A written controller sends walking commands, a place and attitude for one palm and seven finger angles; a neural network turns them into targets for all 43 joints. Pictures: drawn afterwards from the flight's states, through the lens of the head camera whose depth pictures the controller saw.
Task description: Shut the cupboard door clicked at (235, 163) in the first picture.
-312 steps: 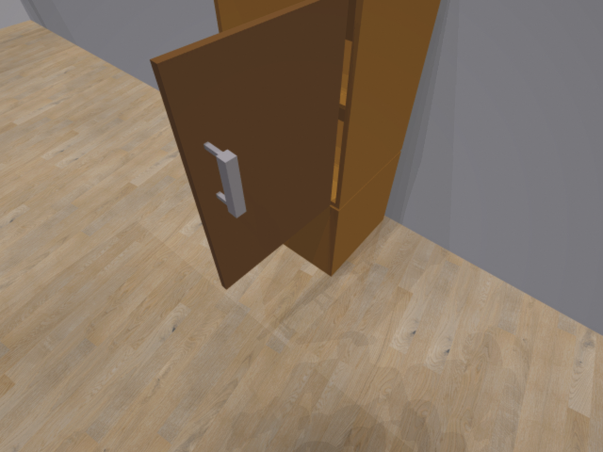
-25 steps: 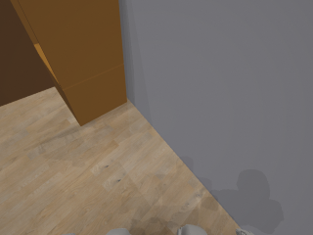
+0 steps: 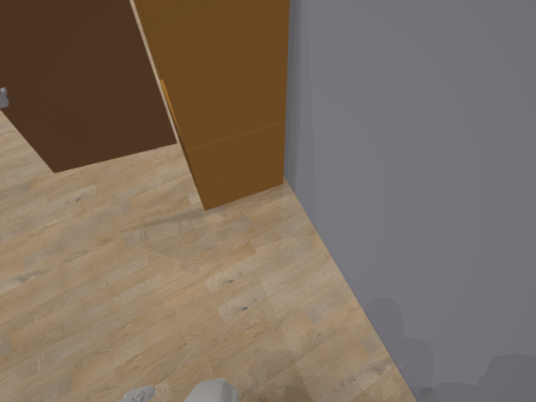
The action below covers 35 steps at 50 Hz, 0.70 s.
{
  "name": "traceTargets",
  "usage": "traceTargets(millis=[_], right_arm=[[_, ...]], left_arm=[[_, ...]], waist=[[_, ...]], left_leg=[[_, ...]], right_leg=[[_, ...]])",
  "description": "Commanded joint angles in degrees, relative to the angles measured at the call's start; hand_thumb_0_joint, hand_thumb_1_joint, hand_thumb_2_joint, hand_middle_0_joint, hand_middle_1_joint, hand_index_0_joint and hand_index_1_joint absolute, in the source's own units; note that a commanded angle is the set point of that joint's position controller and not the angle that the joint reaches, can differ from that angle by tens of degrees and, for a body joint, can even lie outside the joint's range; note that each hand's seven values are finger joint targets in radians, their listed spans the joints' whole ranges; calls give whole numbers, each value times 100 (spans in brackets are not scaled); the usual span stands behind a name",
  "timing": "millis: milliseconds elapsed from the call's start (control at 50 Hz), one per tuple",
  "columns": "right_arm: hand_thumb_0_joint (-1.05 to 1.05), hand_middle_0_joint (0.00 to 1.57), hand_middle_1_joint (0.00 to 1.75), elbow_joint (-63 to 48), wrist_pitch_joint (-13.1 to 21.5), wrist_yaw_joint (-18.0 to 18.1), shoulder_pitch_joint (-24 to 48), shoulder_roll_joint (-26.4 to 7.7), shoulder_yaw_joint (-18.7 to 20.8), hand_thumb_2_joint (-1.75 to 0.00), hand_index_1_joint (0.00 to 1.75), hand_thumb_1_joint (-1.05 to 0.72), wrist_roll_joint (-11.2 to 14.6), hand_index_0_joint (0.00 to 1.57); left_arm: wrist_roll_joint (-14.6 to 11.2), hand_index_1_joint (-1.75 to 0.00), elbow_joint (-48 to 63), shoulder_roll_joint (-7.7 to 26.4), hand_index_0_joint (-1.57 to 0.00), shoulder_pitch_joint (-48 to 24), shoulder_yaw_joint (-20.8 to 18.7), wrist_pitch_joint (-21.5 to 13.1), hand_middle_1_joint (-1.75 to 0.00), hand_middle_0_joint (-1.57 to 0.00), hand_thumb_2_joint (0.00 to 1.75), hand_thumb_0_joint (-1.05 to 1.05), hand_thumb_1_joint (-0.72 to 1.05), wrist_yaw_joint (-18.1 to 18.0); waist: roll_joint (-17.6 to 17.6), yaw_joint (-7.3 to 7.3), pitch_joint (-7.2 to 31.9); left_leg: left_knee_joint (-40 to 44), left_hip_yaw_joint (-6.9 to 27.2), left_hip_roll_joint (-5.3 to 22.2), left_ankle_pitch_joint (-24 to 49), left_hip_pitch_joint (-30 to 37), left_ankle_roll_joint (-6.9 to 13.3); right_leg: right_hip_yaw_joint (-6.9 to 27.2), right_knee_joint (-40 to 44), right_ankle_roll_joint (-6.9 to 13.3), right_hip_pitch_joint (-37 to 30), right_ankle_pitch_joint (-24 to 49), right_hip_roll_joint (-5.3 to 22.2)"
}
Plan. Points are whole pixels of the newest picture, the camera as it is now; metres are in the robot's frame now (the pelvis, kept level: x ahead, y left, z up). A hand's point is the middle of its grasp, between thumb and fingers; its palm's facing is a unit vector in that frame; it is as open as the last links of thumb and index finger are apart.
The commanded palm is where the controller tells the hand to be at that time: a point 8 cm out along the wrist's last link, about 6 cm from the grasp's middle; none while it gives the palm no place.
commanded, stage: turn to face it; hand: left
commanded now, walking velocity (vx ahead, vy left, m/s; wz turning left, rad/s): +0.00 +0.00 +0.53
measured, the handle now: out of the picture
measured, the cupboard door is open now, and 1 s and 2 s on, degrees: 86 86 86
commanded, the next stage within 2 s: take the last steps up to it in 0.54 s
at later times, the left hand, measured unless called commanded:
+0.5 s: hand out of the picture +0.05 +0.24 -0.16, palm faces +0.23 -0.94 -0.25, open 7.3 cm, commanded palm none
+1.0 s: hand out of the picture -0.07 +0.23 -0.19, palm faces +0.44 -0.87 -0.21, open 7.3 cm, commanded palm none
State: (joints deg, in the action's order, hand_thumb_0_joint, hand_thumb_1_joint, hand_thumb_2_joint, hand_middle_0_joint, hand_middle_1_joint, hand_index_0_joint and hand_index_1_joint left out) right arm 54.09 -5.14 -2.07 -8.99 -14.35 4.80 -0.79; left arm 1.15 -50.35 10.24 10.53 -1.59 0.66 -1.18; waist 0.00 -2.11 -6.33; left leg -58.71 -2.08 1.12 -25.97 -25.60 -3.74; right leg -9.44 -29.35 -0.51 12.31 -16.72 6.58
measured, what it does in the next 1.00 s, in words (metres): steps on the spot, turning left: left foot, then right foot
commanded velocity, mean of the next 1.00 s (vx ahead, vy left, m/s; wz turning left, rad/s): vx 0.11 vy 0.05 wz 0.27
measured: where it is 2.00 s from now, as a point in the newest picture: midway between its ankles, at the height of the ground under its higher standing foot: (212, 362)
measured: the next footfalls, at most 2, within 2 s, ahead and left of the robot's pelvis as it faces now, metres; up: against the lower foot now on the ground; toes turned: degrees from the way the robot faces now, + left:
left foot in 0.14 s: +0.02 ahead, +0.13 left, +0.00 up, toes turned +11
right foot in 0.56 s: +0.07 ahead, -0.12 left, +0.00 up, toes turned +10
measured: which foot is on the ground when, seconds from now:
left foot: up 0.00-0.12, down 0.14-0.56, up 0.58-0.92, down 0.94-1.00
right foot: down 0.00-0.14, up 0.16-0.54, down 0.56-0.94, up 0.96-1.00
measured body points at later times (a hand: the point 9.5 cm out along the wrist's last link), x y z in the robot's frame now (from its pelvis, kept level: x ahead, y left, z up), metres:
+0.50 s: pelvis +0.01 +0.01 +0.00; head +0.05 +0.03 +0.45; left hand +0.04 +0.29 -0.14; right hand +0.12 -0.21 -0.15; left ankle -0.02 +0.12 -0.74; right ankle +0.03 -0.13 -0.71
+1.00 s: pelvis +0.03 +0.05 -0.01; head +0.04 +0.08 +0.44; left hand -0.09 +0.28 -0.17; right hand +0.20 -0.16 -0.14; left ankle -0.01 +0.13 -0.74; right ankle +0.02 -0.11 -0.72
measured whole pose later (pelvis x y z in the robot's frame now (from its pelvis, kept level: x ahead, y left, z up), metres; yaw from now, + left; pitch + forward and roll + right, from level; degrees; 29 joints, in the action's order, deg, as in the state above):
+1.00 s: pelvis +0.03 +0.05 -0.01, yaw +22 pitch +0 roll +0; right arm 56.3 0.0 -1.3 -9.9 -12.0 2.6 -1.4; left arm 1.1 -60.3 13.8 18.6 -4.5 1.2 0.4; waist -3.8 2.2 -3.8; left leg -32.9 -6.7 0.1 -16.5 -14.9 2.1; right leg -6.6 -44.9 -2.2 14.8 -27.7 8.6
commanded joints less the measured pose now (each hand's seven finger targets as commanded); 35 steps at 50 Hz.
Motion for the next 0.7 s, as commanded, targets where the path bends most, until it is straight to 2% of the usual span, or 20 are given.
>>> traceTargets(millis=[0,40,80,100,120,140,180,220,260,380,440,480,500,520,540,560,580,600,640,680], right_arm=[[0,20,30,-564,227,12,509,-164,-42,-90,30,-90,18,20],[0,20,30,-558,271,29,377,-158,-54,-90,30,-90,29,20],[0,20,30,-448,322,50,-27,-322,-32,-90,30,-90,10,20],[0,20,30,-380,373,61,-317,-670,50,-90,30,-90,-16,20],[0,20,30,-352,400,100,-647,-1317,206,-90,30,-90,-73,20],[0,20,30,-254,344,141,-997,-1497,220,-90,30,-90,-49,20],[0,20,30,-247,398,308,-730,-1180,152,-90,30,-90,-70,20],[0,20,30,-334,439,348,-305,-923,45,-90,30,-90,-63,20],[0,20,30,-313,470,359,-284,-837,14,-90,30,-90,-50,20],[0,20,30,-185,419,328,-331,-828,17,-90,30,-90,-81,20],[0,20,30,-204,385,310,-178,-829,29,-90,30,-90,-78,20],[0,20,30,-205,371,296,-14,-776,29,-90,30,-90,-41,20],[0,20,30,-202,380,273,-9,-634,17,-90,30,-90,-2,20],[0,20,30,-257,383,235,-140,-327,-15,-90,30,-90,45,20],[0,20,30,-366,346,209,-82,-187,-41,-90,30,-90,48,20],[0,20,30,-312,246,230,42,-296,-1,-90,30,-90,6,20],[0,20,30,-240,217,223,84,-289,17,-90,30,-90,-3,20],[0,20,30,-148,213,201,35,-310,14,-90,30,-90,2,20],[0,20,30,-30,234,165,-96,-159,-23,-90,30,-90,14,20],[0,20,30,-19,262,124,43,-85,-59,-90,30,-90,-17,20]], left_arm=[[53,-30,200,1395,-20,501,-419,-108,-30,-20,90,0,90,-73],[58,-30,121,1425,-20,532,-447,-97,-30,-20,90,0,90,-56],[-7,-30,125,1419,-20,375,-484,-69,-30,-20,90,0,90,-27],[-62,-30,196,1288,-20,321,-459,-38,-30,-20,90,0,90,0],[-96,-30,407,876,-20,250,-356,2,-30,-20,90,0,90,44],[-26,-30,590,813,-20,-167,-245,69,-30,-20,90,0,90,4],[-45,-30,393,831,-20,-463,-287,133,-30,-20,90,0,90,-34],[-47,-30,143,819,-20,-188,-299,152,-30,-20,90,0,90,18],[-48,-30,30,777,-20,-54,-277,147,-30,-20,90,0,90,42],[-53,-30,49,664,-20,-243,-211,154,-30,-20,90,0,90,39],[-63,-30,-26,652,-20,5,-200,108,-30,-20,90,0,90,31],[-71,-30,-136,671,-20,359,-223,43,-30,-20,90,0,90,9],[-54,-30,-194,836,-20,526,-257,-23,-30,-20,90,0,90,-16],[19,-30,-218,1227,-20,617,-328,-91,-30,-20,90,0,90,-60],[56,-30,-171,1552,-20,593,-363,-103,-30,-20,90,0,90,-58],[19,-30,-142,1393,-20,552,-338,-138,-30,-20,90,0,90,-78],[15,-30,-129,1267,-20,335,-317,-137,-30,-20,90,0,90,-88],[7,-30,-89,1108,-20,180,-280,-141,-30,-20,90,0,90,-81],[27,-30,-72,1020,-20,140,-287,-157,-30,-20,90,0,90,-81],[32,-30,-137,1050,-20,386,-324,-192,-30,-20,90,0,90,-47]], waist=[[-1114,471,775],[-1234,433,902],[-960,173,1057],[-142,-22,1241],[1676,-202,1320],[1388,-353,1255],[1356,-245,971],[883,41,918],[736,112,1050],[801,68,784],[923,167,796],[758,365,861],[411,434,902],[-746,418,976],[-1456,449,761],[-1413,472,736],[-1564,377,505],[-1376,287,442],[-1048,239,576],[-927,386,530]], left_leg=[[1211,-333,-12,-172,33,16],[1950,-464,-73,54,367,79],[3071,-455,-67,1072,1285,184],[3548,25,372,2163,2250,380],[3664,2067,1943,4305,3012,1169],[3660,2202,2432,4794,2705,1649],[3676,1917,1925,4770,2289,1585],[3674,1387,1526,4830,2150,1398],[3636,1138,1379,4946,2295,1336],[3778,1260,1288,4091,1816,1342],[3661,1451,1214,3711,1437,1287],[3401,1384,974,3157,1093,1051],[3056,1233,706,2577,774,790],[2214,576,85,1220,20,413],[1032,201,-380,-717,-149,237],[169,505,-192,-883,-103,263],[-390,494,-137,-646,-264,241],[-647,471,-71,-333,-318,202],[-378,287,-22,-98,-230,136],[146,107,2,21,-182,95]], right_leg=[[651,561,708,-985,3243,1455],[541,260,603,-1060,3410,1463],[206,-281,271,-579,2868,1345],[-52,-1055,-32,211,2076,1120],[-218,-2301,-465,1785,-1245,282],[398,-2981,-394,1962,-2217,164],[883,-3606,-372,2164,-1639,98],[933,-3678,-393,1999,-994,30],[885,-3430,-421,1868,-807,-29],[704,-2080,-375,1168,-854,-262],[601,-1171,-301,450,-605,-453],[521,-82,-258,-303,222,-482],[756,629,-195,-834,727,-224],[1865,1027,155,-1369,1284,882],[2499,1306,779,-927,1888,1909],[2509,1325,1037,-397,2010,1898],[2339,1275,1080,-282,2110,1629],[1868,1160,1009,-330,2351,1371],[1356,1095,840,-514,2417,1191],[1316,1264,756,-616,1714,1203]])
